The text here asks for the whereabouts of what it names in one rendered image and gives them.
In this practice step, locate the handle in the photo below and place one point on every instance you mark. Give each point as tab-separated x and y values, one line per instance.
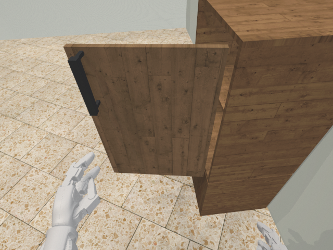
83	84

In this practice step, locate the robot left forearm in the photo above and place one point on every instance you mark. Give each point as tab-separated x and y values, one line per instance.
61	237

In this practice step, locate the robot left hand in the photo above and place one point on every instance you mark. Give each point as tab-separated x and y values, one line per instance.
70	207

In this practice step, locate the robot right hand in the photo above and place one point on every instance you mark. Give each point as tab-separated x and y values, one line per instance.
271	237

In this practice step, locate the cupboard door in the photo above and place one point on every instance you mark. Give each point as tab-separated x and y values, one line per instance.
157	103

